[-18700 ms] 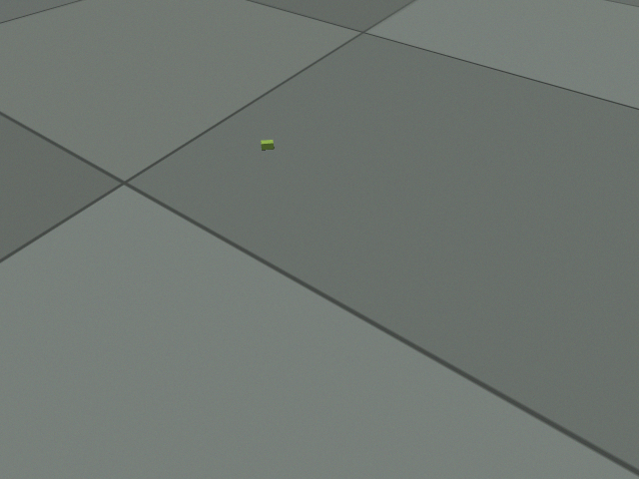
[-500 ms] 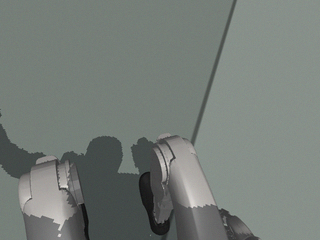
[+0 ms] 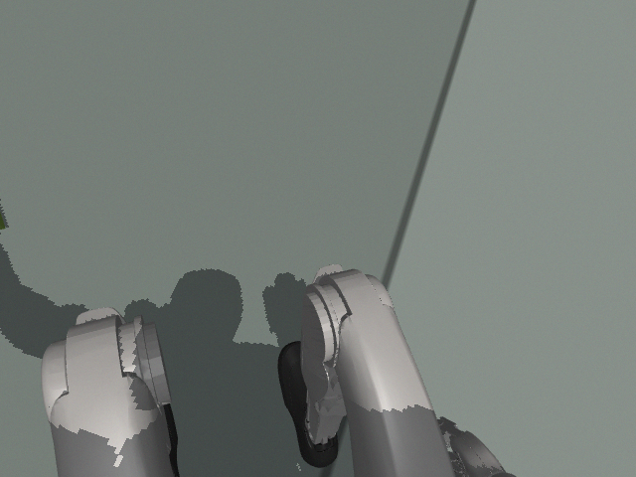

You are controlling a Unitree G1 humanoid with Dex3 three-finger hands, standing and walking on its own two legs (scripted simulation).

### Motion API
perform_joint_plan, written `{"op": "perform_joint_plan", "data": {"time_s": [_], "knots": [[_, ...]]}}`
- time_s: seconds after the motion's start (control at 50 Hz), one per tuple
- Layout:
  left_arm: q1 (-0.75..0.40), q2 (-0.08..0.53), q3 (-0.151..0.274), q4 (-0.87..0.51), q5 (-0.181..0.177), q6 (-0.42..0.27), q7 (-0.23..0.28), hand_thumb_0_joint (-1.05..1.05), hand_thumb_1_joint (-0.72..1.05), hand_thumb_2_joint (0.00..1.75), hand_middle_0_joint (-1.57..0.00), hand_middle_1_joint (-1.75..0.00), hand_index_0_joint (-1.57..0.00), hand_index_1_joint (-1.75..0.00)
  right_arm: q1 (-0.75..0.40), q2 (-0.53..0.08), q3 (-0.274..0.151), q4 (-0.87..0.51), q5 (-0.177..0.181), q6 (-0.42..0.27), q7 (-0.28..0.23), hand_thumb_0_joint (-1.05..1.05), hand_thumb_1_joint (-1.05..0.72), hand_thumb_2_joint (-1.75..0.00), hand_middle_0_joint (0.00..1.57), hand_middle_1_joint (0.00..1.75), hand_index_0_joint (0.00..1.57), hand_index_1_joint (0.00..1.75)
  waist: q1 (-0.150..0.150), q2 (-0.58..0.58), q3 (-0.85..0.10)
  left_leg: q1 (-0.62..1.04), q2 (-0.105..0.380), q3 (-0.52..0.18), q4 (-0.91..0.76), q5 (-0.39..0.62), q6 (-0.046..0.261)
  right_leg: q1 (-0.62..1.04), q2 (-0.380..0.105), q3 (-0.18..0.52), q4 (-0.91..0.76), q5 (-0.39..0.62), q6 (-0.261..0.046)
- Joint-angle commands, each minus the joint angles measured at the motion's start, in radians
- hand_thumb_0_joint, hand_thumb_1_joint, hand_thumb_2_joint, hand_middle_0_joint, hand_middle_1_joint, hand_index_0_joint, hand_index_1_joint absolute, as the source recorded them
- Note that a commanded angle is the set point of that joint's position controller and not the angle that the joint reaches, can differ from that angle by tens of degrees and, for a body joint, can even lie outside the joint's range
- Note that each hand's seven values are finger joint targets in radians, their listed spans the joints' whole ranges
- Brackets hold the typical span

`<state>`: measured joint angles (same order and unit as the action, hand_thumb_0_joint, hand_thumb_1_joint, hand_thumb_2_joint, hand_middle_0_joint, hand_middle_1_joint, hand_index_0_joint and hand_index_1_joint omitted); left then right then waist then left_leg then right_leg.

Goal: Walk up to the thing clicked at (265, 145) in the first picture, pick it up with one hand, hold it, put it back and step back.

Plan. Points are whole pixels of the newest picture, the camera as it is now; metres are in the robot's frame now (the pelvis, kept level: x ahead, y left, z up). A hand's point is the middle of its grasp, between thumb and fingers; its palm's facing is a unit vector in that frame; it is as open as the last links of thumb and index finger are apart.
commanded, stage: rise first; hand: left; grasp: from above
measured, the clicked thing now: out of the picture +0.47 +0.34 -0.30
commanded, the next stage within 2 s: none
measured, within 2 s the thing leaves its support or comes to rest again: neither
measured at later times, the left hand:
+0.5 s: hand out of the picture +0.43 +0.38 -0.17, palm faces -0.44 -0.14 -0.88, open 14.2 cm
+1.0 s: hand out of the picture +0.43 +0.37 -0.17, palm faces -0.43 -0.14 -0.89, open 13.9 cm
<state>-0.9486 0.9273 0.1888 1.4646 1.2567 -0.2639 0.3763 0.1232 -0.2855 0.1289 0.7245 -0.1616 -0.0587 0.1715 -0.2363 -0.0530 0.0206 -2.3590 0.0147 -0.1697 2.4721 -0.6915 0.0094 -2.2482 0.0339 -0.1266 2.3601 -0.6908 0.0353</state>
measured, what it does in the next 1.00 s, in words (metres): stands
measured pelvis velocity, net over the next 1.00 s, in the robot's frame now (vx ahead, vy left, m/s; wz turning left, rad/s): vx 0.00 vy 0.00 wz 0.00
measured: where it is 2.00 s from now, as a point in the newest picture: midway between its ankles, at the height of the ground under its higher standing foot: (240, 449)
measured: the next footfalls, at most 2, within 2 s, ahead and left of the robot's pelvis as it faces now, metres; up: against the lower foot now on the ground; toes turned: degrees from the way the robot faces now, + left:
none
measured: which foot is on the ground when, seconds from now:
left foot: down 0.00-1.00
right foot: down 0.00-1.00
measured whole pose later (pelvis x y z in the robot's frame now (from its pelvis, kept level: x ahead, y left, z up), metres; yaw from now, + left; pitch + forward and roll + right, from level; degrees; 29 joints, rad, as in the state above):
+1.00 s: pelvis +0.00 +0.00 +0.00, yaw +0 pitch +32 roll -11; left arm -0.98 0.93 0.17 1.50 1.27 -0.27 0.37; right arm 0.12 -0.29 0.14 0.71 -0.16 -0.06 0.17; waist -0.25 -0.05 0.01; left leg -2.36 0.01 -0.17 2.46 -0.68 0.01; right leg -2.25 0.03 -0.13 2.35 -0.68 0.04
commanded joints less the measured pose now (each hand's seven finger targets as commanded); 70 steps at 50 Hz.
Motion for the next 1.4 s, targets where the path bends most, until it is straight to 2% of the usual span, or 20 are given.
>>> {"op": "perform_joint_plan", "data": {"time_s": [0.0,0.02,0.08,0.18,0.26,0.3,0.42,0.5,0.6,0.68,0.74,0.8,0.82,0.9,0.94,1.06,1.1,1.14,1.28,1.38], "knots": [[-0.269,0.298,0.029,-0.159,-0.017,0.003,0.034,0.0,-0.59,1.06,-0.07,-0.97,-0.05,-0.99,0.208,-0.27,-0.087,-0.002,0.001,0.004,-0.01,0.0,-0.89,-0.9,0.2,0.3,0.2,0.3,0.013,0.425,-0.722,0.572,-0.003,0.083,-0.269,0.237,0.008,0.308,0.031,-0.07,-0.208,0.264,-0.068],[-0.267,0.295,0.036,-0.149,-0.026,0.006,0.036,0.0,-0.58,1.05,-0.07,-0.96,-0.05,-0.98,0.208,-0.273,-0.092,-0.004,0.004,0.003,-0.011,0.0,-0.89,-0.9,0.2,0.3,0.2,0.3,0.014,0.41,-0.713,0.576,-0.003,0.08,-0.27,0.239,0.009,0.292,0.027,-0.071,-0.206,0.264,-0.067],[-0.256,0.247,-0.008,-0.11,-0.022,0.014,0.023,0.0,-0.57,1.04,-0.08,-0.97,-0.06,-0.99,0.209,-0.27,-0.09,-0.002,0.005,0.003,-0.008,0.0,-0.89,-0.9,0.2,0.3,0.2,0.3,-0.007,0.381,-0.665,0.547,-0.001,0.082,-0.264,0.218,0.014,0.281,0.029,-0.068,-0.217,0.253,-0.066],[-0.274,0.302,0.019,-0.115,-0.028,0.008,0.023,0.0,-0.56,1.04,-0.08,-0.98,-0.07,-0.99,0.205,-0.269,-0.08,-0.005,0.005,0.004,-0.011,0.0,-0.89,-0.9,0.2,0.3,0.2,0.3,0.01,0.368,-0.668,0.5,-0.006,0.094,-0.263,0.188,0.019,0.326,0.029,-0.058,-0.23,0.228,-0.064],[-0.291,0.295,0.011,-0.107,-0.018,0.004,0.016,0.0,-0.56,1.04,-0.08,-0.97,-0.07,-0.99,0.197,-0.27,-0.077,-0.013,0.003,0.005,-0.015,0.0,-0.89,-0.9,0.2,0.3,0.2,0.3,-0.007,0.35,-0.667,0.511,-0.004,0.086,-0.262,0.169,0.02,0.309,0.033,-0.065,-0.233,0.209,-0.063],[-0.294,0.314,0.019,-0.115,-0.018,-0.003,0.02,0.0,-0.56,1.04,-0.08,-0.98,-0.06,-0.99,0.19,-0.269,-0.073,-0.015,0.002,0.008,-0.019,0.0,-0.89,-0.9,0.2,0.3,0.2,0.3,0.003,0.372,-0.686,0.512,-0.006,0.088,-0.264,0.163,0.019,0.319,0.033,-0.062,-0.23,0.205,-0.064],[-0.289,0.29,0.0,-0.082,-0.012,-0.003,0.021,0.0,-0.55,1.04,-0.09,-0.95,-0.08,-0.97,0.2,-0.276,-0.074,-0.014,0.004,0.002,-0.02,0.0,-0.89,-0.9,0.2,0.3,0.2,0.3,-0.012,0.38,-0.63,0.527,-0.005,0.07,-0.285,0.159,0.012,0.265,0.029,-0.074,-0.217,0.196,-0.07],[-0.301,0.33,0.03,-0.135,-0.009,-0.01,0.026,0.0,-0.52,1.02,-0.12,-0.94,-0.1,-0.96,0.206,-0.283,-0.075,-0.016,0.0,0.004,-0.02,0.0,-0.89,-0.9,0.2,0.3,0.2,0.3,0.005,0.42,-0.702,0.577,-0.005,0.077,-0.271,0.219,0.009,0.297,0.026,-0.073,-0.208,0.245,-0.068],[-0.286,0.279,0.005,-0.139,-0.015,-0.009,0.025,0.0,-0.52,1.01,-0.13,-0.94,-0.11,-0.95,0.21,-0.272,-0.081,-0.009,0.001,0.004,-0.014,0.0,-0.89,-0.9,0.2,0.3,0.2,0.3,-0.004,0.433,-0.692,0.583,-0.002,0.077,-0.277,0.221,0.007,0.276,0.029,-0.073,-0.209,0.246,-0.07],[-0.27,0.277,0.008,-0.15,-0.017,-0.007,0.027,0.0,-0.54,1.03,-0.11,-0.93,-0.09,-0.95,0.21,-0.271,-0.082,-0.012,0.0,0.005,-0.013,0.0,-0.89,-0.89,0.2,0.3,0.2,0.3,0.008,0.427,-0.695,0.573,-0.005,0.082,-0.277,0.211,0.008,0.283,0.028,-0.073,-0.215,0.24,-0.069],[-0.276,0.266,-0.006,-0.116,-0.014,-0.003,0.025,0.0,-0.51,1.01,-0.13,-0.93,-0.11,-0.95,0.212,-0.268,-0.081,-0.008,0.003,0.003,-0.011,0.0,-0.89,-0.89,0.2,0.3,0.2,0.3,-0.007,0.375,-0.656,0.527,-0.003,0.083,-0.267,0.181,0.015,0.282,0.031,-0.068,-0.227,0.221,-0.067],[-0.308,0.302,0.021,-0.132,-0.019,-0.011,0.035,0.0,-0.51,1.01,-0.13,-0.92,-0.12,-0.94,0.219,-0.272,-0.076,-0.01,0.0,0.001,-0.014,0.0,-0.89,-0.89,0.2,0.3,0.2,0.3,-0.009,0.361,-0.679,0.505,-0.007,0.09,-0.26,0.187,0.02,0.325,0.03,-0.065,-0.237,0.227,-0.06],[-0.285,0.294,0.016,-0.125,-0.017,-0.01,0.035,0.0,-0.5,1.01,-0.14,-0.92,-0.12,-0.94,0.211,-0.27,-0.078,-0.01,0.0,-0.001,-0.015,0.0,-0.89,-0.89,0.2,0.3,0.2,0.3,0.005,0.372,-0.69,0.536,-0.006,0.087,-0.261,0.195,0.017,0.309,0.029,-0.066,-0.228,0.23,-0.064],[-0.278,0.277,-0.004,-0.087,0.0,-0.003,0.031,0.0,-0.5,0.99,-0.14,-0.92,-0.12,-0.93,0.206,-0.27,-0.075,-0.009,0.001,-0.003,-0.013,0.0,-0.89,-0.89,0.2,0.3,0.2,0.3,-0.006,0.401,-0.668,0.556,-0.005,0.078,-0.274,0.208,0.009,0.286,0.029,-0.071,-0.212,0.237,-0.069],[-0.303,0.306,0.019,-0.107,-0.008,-0.004,0.038,0.0,-0.5,1.0,-0.13,-0.92,-0.11,-0.94,0.205,-0.28,-0.077,-0.014,0.002,-0.001,-0.016,0.0,-0.89,-0.89,0.2,0.3,0.2,0.3,-0.003,0.396,-0.686,0.554,-0.005,0.071,-0.278,0.193,0.01,0.279,0.028,-0.075,-0.212,0.225,-0.069],[-0.282,0.306,0.017,-0.086,-0.006,0.003,0.037,0.0,-0.49,0.99,-0.15,-0.9,-0.13,-0.92,0.204,-0.278,-0.071,-0.018,-0.001,-0.004,-0.014,0.0,-0.89,-0.89,0.2,0.3,0.2,0.3,-0.006,0.393,-0.667,0.535,-0.006,0.084,-0.266,0.196,0.014,0.293,0.029,-0.069,-0.22,0.231,-0.066],[-0.282,0.282,-0.004,-0.075,-0.01,0.001,0.033,0.0,-0.48,0.98,-0.16,-0.9,-0.14,-0.92,0.198,-0.275,-0.072,-0.017,0.001,-0.003,-0.016,0.0,-0.89,-0.89,0.2,0.3,0.2,0.3,-0.01,0.392,-0.659,0.546,-0.005,0.078,-0.27,0.188,0.012,0.272,0.028,-0.072,-0.211,0.224,-0.069],[-0.297,0.303,0.011,-0.11,-0.009,-0.005,0.035,0.0,-0.48,0.98,-0.15,-0.9,-0.13,-0.92,0.205,-0.28,-0.074,-0.018,0.002,-0.004,-0.017,0.0,-0.89,-0.89,0.2,0.3,0.2,0.3,-0.001,0.423,-0.686,0.569,-0.006,0.071,-0.28,0.199,0.008,0.276,0.026,-0.075,-0.206,0.231,-0.07],[-0.316,0.314,0.016,-0.131,-0.017,-0.015,0.032,0.0,-0.45,0.98,-0.18,-0.89,-0.16,-0.9,0.211,-0.275,-0.07,-0.013,-0.004,-0.007,-0.014,0.0,-0.89,-0.89,0.2,0.3,0.2,0.3,-0.011,0.382,-0.69,0.525,-0.005,0.089,-0.25,0.193,0.018,0.315,0.032,-0.063,-0.231,0.234,-0.062],[-0.317,0.301,0.001,-0.117,-0.005,-0.016,0.032,0.0,-0.47,0.97,-0.16,-0.89,-0.14,-0.9,0.212,-0.278,-0.071,-0.011,-0.003,-0.013,-0.013,0.0,-0.89,-0.89,0.2,0.3,0.2,0.3,-0.016,0.399,-0.662,0.542,-0.003,0.076,-0.266,0.164,0.011,0.273,0.03,-0.074,-0.216,0.202,-0.069]]}}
